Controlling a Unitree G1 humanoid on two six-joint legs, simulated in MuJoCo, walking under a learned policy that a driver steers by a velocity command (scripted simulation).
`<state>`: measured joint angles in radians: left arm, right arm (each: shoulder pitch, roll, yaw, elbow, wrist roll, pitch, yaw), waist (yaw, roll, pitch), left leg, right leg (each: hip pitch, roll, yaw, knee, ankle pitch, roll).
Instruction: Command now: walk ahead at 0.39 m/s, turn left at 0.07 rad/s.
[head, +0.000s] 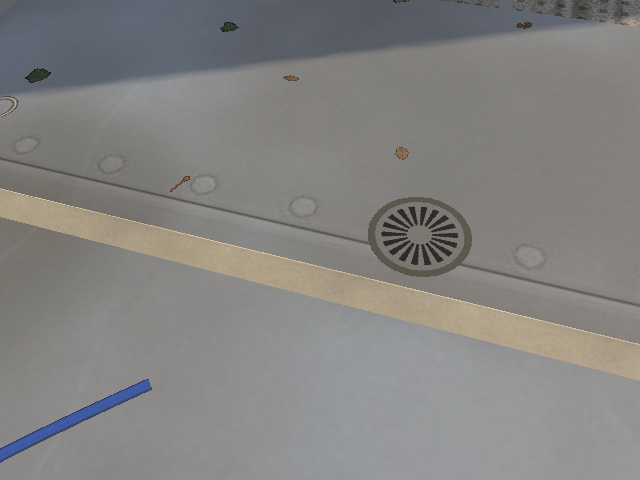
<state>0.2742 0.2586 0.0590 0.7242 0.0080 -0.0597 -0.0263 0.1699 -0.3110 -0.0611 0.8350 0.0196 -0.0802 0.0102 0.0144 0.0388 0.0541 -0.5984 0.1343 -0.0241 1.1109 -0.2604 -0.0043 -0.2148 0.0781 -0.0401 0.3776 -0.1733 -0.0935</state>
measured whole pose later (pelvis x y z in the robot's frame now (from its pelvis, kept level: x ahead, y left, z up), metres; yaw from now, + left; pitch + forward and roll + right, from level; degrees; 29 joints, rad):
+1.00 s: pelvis +0.30 +0.02 +0.00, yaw +33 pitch +3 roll +1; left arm 0.30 0.27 0.07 0.75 0.00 -0.02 0.05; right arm 0.14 -0.30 -0.09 0.61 0.02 0.04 0.02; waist 0.06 0.04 0.02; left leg -0.64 0.03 -0.03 0.91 -0.22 -0.07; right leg -0.12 -0.05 -0.10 0.38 -0.29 0.00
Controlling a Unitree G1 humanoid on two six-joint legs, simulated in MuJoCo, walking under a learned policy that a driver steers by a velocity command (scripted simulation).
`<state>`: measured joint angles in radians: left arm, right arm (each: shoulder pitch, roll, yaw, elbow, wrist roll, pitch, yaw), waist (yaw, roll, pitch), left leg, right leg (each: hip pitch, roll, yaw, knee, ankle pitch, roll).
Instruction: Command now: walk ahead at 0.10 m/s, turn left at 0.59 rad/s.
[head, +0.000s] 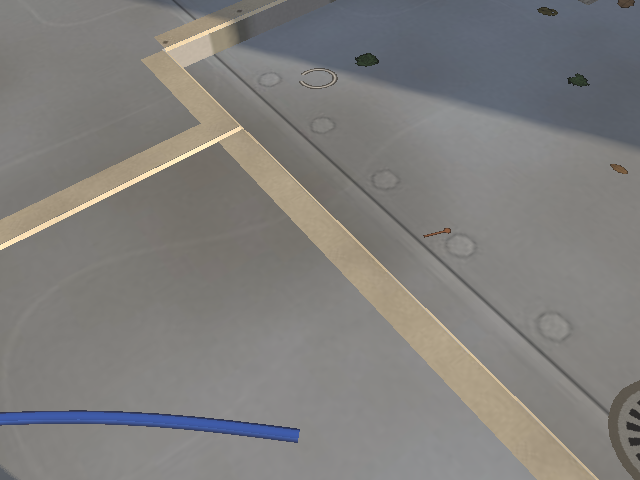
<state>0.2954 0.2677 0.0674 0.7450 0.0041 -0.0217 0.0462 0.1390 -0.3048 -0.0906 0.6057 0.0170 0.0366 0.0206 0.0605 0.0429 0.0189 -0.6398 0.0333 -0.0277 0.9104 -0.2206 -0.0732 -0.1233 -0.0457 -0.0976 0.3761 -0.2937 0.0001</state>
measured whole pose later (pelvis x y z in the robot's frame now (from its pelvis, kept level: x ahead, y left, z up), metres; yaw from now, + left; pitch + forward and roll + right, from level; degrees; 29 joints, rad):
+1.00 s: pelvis +0.17 +0.03 -0.01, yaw +8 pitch +0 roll +0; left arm 0.31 0.27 0.05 0.85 -0.03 -0.03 0.02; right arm 0.26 -0.25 -0.07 0.90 0.02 -0.08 0.01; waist 0.00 -0.04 0.00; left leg -0.24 -0.02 0.05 0.56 -0.30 0.05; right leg -0.21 -0.03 0.02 0.67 -0.43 -0.01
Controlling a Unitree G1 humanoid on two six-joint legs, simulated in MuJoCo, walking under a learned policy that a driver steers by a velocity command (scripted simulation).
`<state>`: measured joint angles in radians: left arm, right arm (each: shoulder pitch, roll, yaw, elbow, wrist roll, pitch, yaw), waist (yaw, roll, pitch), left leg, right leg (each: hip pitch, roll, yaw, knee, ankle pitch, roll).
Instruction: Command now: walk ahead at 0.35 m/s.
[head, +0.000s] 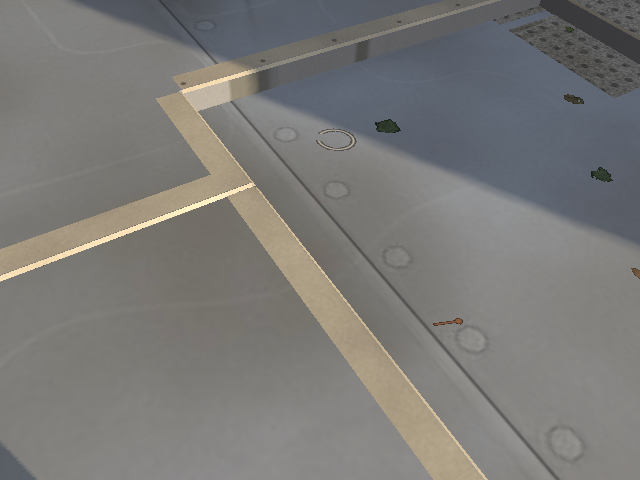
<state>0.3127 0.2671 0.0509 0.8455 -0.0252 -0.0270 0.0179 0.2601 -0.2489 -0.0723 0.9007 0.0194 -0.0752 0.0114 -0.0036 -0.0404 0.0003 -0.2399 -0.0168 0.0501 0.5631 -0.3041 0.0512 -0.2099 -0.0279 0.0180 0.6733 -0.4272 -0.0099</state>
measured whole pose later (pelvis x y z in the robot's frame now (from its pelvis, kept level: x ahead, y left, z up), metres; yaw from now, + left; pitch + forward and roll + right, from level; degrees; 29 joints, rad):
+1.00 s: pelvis +0.54 +0.00 -0.01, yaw -1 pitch +2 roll -1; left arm 0.38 0.28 0.05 0.94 -0.02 -0.05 -0.01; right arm 0.03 -0.25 -0.03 0.79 0.00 -0.11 0.03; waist 0.06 -0.01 0.03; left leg -0.48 0.02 0.04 0.55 -0.11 0.06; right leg -0.09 0.01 0.02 0.72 -0.46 -0.03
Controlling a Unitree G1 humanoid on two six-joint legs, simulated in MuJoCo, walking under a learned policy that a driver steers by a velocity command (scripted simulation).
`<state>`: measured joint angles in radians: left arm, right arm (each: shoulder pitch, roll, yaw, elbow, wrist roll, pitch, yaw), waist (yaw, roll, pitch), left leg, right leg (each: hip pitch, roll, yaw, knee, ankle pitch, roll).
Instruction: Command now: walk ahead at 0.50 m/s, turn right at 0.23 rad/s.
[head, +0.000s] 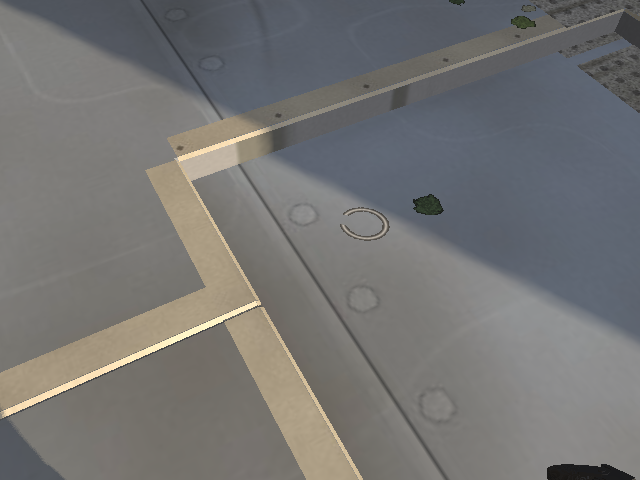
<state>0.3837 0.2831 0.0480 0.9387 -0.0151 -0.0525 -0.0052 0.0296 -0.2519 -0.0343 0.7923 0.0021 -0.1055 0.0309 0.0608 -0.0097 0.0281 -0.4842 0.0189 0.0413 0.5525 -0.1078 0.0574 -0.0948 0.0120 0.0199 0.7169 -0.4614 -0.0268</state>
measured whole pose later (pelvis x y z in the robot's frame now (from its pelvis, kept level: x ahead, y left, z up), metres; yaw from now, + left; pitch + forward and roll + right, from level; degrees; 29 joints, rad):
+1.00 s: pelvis +0.28 +0.02 +0.01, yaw -33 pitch +1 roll +0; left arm 0.18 0.33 0.10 0.64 -0.02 0.09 0.03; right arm 0.12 -0.24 -0.04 0.65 -0.02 0.02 -0.03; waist 0.00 -0.03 0.05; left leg -0.34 0.04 0.07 0.48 -0.16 0.02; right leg -0.52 0.03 0.05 1.18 -0.44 0.07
